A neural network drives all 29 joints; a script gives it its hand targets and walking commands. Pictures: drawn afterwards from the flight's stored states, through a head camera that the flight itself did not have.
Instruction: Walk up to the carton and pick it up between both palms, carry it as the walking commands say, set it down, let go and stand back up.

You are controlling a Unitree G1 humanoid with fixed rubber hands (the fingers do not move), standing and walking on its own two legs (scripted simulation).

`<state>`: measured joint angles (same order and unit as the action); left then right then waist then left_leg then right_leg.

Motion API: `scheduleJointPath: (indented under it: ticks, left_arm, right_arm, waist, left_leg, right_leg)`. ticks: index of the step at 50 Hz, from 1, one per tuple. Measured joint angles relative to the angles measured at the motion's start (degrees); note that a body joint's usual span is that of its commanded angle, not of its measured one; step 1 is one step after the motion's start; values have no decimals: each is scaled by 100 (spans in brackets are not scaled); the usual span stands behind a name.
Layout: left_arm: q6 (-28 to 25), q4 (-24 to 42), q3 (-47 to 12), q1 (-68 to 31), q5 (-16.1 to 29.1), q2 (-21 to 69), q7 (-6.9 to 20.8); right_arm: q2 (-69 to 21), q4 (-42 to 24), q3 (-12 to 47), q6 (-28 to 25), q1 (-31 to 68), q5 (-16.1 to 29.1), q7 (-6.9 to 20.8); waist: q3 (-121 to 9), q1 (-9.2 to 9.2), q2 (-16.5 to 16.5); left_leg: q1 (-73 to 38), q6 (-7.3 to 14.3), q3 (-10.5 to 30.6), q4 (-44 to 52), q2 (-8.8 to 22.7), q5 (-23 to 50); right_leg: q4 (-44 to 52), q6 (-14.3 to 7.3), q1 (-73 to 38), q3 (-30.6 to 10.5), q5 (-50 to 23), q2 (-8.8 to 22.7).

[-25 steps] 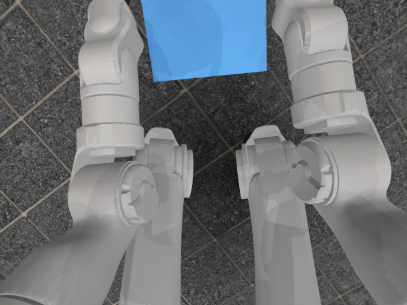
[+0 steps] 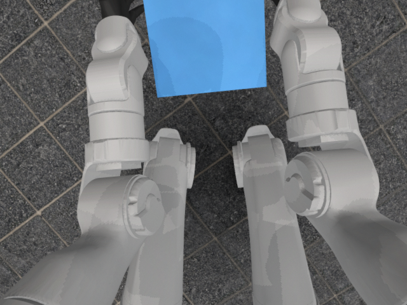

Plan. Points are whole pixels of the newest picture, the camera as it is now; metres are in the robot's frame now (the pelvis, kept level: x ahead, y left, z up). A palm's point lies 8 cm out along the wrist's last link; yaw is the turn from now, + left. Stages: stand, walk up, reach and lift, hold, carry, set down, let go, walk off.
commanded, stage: reach and lift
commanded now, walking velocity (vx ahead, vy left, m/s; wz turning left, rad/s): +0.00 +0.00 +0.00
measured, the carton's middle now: out of the picture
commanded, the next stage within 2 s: none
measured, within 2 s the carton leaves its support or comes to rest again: neither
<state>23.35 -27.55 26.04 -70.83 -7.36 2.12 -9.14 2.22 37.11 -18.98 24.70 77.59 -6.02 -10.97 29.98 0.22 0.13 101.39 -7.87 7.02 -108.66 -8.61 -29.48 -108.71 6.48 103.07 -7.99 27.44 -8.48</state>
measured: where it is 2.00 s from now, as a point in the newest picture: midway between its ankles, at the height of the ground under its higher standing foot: (210, 184)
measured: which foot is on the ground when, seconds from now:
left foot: down 0.00-1.00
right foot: down 0.00-1.00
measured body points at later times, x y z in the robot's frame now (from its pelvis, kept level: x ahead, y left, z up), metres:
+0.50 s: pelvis +0.00 +0.00 +0.05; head +0.31 -0.01 +0.36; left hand +0.51 +0.13 -0.04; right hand +0.53 -0.11 -0.04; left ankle +0.15 +0.15 -0.43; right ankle +0.16 -0.14 -0.43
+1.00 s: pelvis +0.00 +0.00 +0.11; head +0.29 -0.01 +0.44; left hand +0.50 +0.13 +0.04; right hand +0.52 -0.11 +0.04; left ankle +0.15 +0.15 -0.43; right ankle +0.16 -0.14 -0.43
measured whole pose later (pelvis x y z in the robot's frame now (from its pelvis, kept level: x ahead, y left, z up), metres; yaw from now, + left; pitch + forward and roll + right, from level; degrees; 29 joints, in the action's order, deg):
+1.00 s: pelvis +0.00 +0.00 +0.11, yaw -1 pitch +13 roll +1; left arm 25.0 -25.8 24.7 -62.8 -9.1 4.4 -8.4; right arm -0.9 34.5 -18.7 25.5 68.5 -7.5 -10.7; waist 29.8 1.1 0.9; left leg 75.7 -6.6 8.3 -87.8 -7.4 -25.6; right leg -88.1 5.1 77.4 -9.1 23.7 -8.1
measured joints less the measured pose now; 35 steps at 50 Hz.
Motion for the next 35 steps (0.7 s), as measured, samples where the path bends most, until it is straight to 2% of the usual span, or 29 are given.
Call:
scheduleJointPath:
  ticks: [16, 35]
  left_arm:
    - [135, 1, 2, 64, -192, 42, 53]
    - [184, 157, -88, 563, -127, 111, 93]
  right_arm:
    - [-65, -16, -74, 75, -110, -81, 22]
    - [-264, -191, 8, 112, -584, -133, -16]
  waist:
    - [-4, 54, 61]
    - [-9, 29, 70]
  left_leg:
    - [-735, 4, 45, 652, 45, 133]
    - [-1745, 71, 104, 1405, 70, 248]
  right_leg:
    - [622, -71, -701, -28, -150, -16]
    - [1395, -105, -1746, -61, -236, 21]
